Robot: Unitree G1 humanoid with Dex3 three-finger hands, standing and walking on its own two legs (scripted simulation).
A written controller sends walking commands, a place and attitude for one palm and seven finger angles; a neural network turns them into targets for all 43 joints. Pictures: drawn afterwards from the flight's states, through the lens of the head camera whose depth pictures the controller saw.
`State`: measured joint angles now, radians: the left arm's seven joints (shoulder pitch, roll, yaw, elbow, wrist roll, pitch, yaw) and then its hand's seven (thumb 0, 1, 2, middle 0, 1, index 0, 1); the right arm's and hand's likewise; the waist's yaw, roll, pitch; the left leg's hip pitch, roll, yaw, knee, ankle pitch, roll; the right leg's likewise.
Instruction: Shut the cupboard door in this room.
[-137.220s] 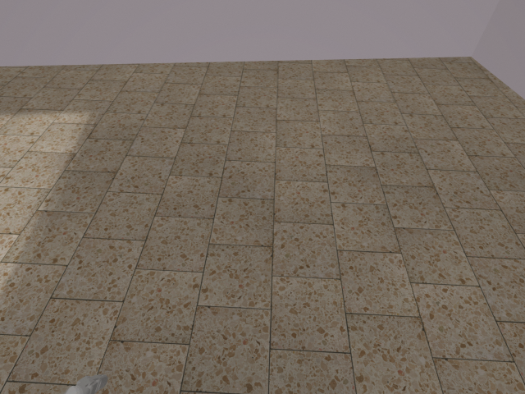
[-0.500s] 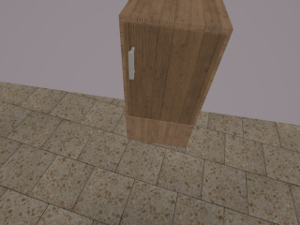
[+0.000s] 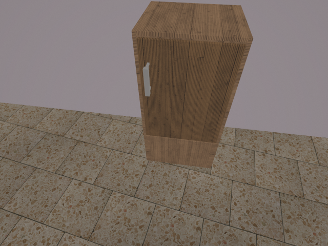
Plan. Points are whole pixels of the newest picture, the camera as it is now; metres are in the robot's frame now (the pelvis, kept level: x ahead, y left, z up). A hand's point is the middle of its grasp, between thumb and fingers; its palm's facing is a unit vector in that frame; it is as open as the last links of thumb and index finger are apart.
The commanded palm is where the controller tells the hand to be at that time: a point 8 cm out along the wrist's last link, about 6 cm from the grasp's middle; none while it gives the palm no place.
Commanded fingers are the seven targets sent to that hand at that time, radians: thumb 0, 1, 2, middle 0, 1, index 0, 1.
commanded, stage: let the arm hang, fingers relaxed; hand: left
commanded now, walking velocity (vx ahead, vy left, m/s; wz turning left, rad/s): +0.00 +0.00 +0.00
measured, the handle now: (147, 79) +0.78 +0.12 -0.03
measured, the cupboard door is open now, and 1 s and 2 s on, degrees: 0 0 0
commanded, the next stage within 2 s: look to check the result in 0.28 s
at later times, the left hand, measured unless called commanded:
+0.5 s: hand out of the picture -0.02 +0.15 -0.18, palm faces +0.05 -0.99 -0.16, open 7.3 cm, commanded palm none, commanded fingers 0.00 0.90 0.90 -0.20 -0.30 -0.20 -0.30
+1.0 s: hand out of the picture -0.01 +0.15 -0.18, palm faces +0.05 -0.99 -0.15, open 7.3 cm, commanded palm none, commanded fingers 0.00 0.90 0.90 -0.20 -0.30 -0.20 -0.30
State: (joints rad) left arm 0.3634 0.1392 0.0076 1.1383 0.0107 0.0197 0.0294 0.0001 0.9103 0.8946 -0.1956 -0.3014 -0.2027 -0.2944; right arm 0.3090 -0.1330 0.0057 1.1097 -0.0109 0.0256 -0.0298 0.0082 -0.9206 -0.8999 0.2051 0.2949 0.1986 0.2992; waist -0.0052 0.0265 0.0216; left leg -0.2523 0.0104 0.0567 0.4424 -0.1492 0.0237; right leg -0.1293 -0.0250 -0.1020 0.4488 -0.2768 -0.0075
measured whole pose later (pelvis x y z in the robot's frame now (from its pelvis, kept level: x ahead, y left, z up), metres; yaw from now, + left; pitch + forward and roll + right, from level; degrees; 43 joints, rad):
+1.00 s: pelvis +0.02 -0.01 +0.00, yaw +0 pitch -2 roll +0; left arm 0.33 0.12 0.01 1.15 0.01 0.01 0.03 0.00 0.91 0.89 -0.20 -0.30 -0.20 -0.29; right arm 0.28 -0.13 0.01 1.13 -0.01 0.01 -0.04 0.00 -0.92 -0.90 0.20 0.29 0.20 0.30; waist -0.01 -0.01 0.05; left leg -0.21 0.01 0.05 0.43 -0.17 0.01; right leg -0.07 -0.02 -0.11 0.40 -0.29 -0.01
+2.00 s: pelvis +0.04 -0.01 +0.00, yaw +0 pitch -2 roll +0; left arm 0.33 0.13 0.01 1.15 0.01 0.01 0.04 0.00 0.91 0.89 -0.20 -0.30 -0.20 -0.29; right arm 0.28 -0.13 0.01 1.14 -0.01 0.01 -0.04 0.00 -0.91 -0.90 0.20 0.29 0.20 0.30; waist 0.00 -0.01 0.06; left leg -0.19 0.01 0.05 0.42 -0.19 0.01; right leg -0.04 -0.02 -0.11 0.38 -0.30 -0.01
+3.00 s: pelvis +0.05 -0.02 +0.00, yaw +0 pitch -2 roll +0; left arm 0.32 0.13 0.01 1.15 0.01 0.00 0.04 0.00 0.91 0.89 -0.20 -0.30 -0.20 -0.29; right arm 0.27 -0.14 0.01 1.14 -0.01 0.01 -0.04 0.00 -0.91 -0.90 0.20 0.29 0.20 0.30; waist 0.00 -0.01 0.06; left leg -0.18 0.02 0.04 0.41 -0.20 0.00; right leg -0.03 -0.01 -0.11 0.37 -0.31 -0.02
